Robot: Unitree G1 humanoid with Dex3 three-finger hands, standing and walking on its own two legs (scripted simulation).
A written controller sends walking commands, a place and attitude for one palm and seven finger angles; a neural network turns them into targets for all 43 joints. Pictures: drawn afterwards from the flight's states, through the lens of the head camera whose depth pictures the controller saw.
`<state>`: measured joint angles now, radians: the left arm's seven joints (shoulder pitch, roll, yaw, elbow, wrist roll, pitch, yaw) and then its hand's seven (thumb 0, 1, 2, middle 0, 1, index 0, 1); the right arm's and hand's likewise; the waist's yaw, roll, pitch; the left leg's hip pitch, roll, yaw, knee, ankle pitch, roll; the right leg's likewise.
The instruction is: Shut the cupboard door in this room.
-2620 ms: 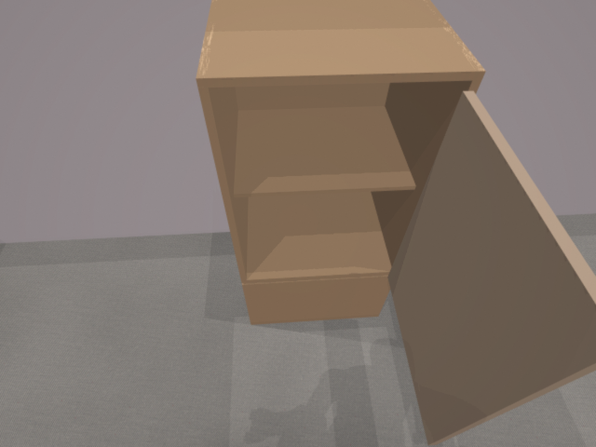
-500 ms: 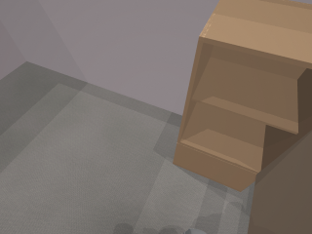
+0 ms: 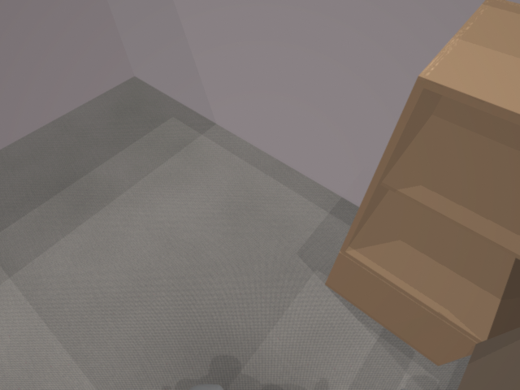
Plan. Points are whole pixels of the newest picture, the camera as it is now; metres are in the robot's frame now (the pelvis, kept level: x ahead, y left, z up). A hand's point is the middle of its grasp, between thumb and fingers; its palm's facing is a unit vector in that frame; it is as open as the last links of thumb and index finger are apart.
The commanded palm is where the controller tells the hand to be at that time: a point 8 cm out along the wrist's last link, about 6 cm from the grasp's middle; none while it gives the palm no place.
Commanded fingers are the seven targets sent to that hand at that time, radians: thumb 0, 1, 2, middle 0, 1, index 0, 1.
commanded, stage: turn or walk to find it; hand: left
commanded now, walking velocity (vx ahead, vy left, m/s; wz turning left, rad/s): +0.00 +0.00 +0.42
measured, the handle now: out of the picture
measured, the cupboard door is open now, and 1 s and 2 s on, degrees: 89 89 89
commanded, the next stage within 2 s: stand and wait in 0.30 s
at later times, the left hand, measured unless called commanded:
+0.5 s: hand out of the picture +0.05 +0.19 -0.15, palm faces +0.22 -0.93 -0.28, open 7.4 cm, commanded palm none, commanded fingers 0.00 0.90 0.90 -0.20 -0.30 -0.20 -0.30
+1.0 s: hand out of the picture +0.02 +0.20 -0.16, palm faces +0.34 -0.90 -0.29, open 7.4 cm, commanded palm none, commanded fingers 0.00 0.90 0.90 -0.20 -0.30 -0.20 -0.30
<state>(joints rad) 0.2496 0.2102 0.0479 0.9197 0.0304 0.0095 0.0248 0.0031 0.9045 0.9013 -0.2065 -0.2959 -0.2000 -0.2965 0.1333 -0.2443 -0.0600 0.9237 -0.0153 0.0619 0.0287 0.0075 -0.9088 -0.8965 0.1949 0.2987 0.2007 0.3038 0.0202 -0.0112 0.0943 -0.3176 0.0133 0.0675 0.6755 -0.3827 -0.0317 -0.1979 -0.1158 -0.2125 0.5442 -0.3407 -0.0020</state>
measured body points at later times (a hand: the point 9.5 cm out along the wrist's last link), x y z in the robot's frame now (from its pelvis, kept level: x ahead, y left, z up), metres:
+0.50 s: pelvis +0.02 -0.01 +0.00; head +0.05 -0.04 +0.45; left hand +0.04 +0.24 -0.13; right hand +0.13 -0.25 -0.16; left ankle -0.03 +0.11 -0.68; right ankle +0.04 -0.12 -0.74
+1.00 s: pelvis +0.02 -0.02 +0.00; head +0.06 -0.03 +0.44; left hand +0.00 +0.25 -0.14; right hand +0.13 -0.23 -0.17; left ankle -0.02 +0.11 -0.73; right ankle +0.03 -0.12 -0.74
